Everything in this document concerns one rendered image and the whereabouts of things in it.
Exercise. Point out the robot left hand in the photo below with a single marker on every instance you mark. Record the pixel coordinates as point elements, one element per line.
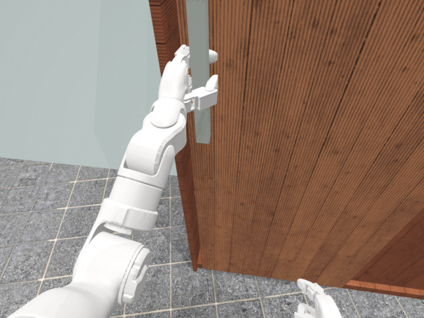
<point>176,82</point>

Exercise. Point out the handle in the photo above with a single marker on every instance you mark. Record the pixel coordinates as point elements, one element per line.
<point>198,34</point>

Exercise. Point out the wardrobe door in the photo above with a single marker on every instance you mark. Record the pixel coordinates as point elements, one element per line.
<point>401,261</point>
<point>316,156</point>

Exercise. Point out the robot left upper arm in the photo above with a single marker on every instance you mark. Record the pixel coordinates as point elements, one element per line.
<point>111,271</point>

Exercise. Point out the left robot forearm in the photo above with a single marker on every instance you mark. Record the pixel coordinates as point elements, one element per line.
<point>131,206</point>

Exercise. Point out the robot right hand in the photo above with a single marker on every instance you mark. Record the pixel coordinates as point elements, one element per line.
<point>325,307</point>

